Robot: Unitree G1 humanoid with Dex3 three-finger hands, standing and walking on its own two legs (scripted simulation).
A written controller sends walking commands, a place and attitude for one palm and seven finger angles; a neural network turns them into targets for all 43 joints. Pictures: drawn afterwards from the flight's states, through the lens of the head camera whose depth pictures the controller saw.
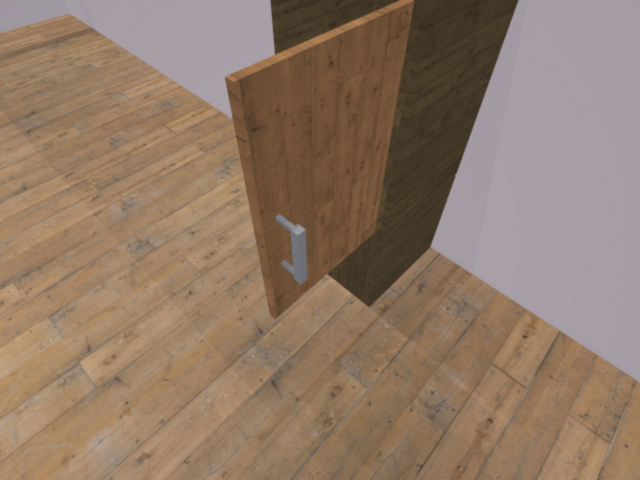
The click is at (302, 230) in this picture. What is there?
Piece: cupboard door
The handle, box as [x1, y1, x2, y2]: [276, 214, 306, 283]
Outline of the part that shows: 279,214 276,216 276,220 287,228 291,233 293,257 292,266 285,260 283,260 281,264 294,275 294,278 299,283 301,283 306,279 305,229 298,224 295,226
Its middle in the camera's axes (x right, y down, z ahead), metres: -0.06 +0.02 +0.73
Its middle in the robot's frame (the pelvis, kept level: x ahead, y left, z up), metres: +0.52 +0.08 -0.10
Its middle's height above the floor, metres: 0.68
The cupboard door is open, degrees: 91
